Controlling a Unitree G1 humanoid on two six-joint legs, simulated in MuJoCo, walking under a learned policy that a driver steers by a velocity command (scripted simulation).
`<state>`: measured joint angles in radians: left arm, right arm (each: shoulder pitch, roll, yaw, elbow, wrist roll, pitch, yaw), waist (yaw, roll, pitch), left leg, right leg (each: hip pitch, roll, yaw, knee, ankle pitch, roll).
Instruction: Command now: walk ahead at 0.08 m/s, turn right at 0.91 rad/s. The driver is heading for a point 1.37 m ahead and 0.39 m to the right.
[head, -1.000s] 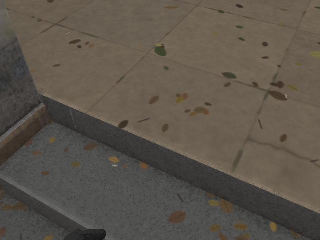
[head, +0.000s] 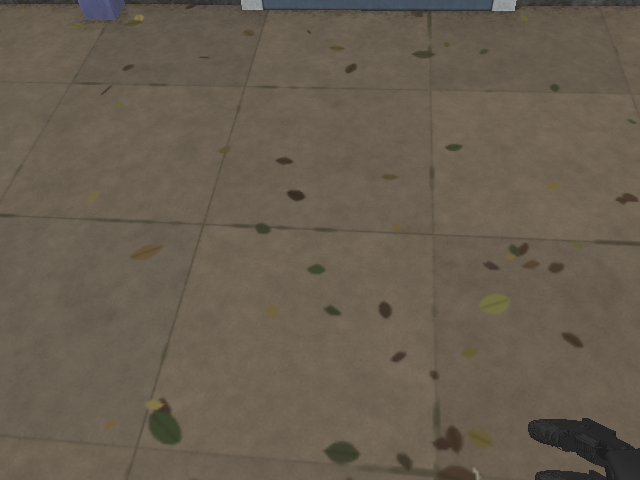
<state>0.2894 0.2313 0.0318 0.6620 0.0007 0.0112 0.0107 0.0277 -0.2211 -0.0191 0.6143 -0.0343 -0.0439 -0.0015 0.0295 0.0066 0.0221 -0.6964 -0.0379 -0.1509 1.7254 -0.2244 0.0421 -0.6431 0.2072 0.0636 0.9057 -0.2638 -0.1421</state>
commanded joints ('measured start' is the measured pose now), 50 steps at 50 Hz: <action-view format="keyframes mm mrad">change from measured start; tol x32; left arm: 1 -51 92 22 -85 -19 -32 18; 50 -104 75 45 -91 -22 -118 -37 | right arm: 1 124 24 24 -62 -10 -8 -6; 50 91 -178 -68 -120 90 24 -8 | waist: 1 -85 17 -119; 8 -153 -165 -198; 14 116 368 -73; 23 -20 -401 -90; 50 73 197 -45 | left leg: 1 -170 -2 -15 11 -29 -4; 9 574 -70 153 -1160 -26 -54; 14 209 520 -594 -1433 233 282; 23 -139 5 256 -792 -340 -86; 29 -43 72 73 -403 -118 -136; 37 291 61 193 -1065 -106 -68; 41 469 216 -143 -1222 492 145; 44 572 319 -526 -1483 -623 279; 50 181 113 -227 -1447 -312 146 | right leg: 1 280 -154 492 -433 91 76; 9 160 -32 331 -517 668 384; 11 230 -9 294 -197 -114 184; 15 129 -228 237 552 -392 114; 21 419 -124 -170 -195 -71 108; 24 463 -530 688 -560 247 -211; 38 469 -411 175 -423 387 -66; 45 -42 -170 36 195 -353 133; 50 444 -140 -66 -292 -160 138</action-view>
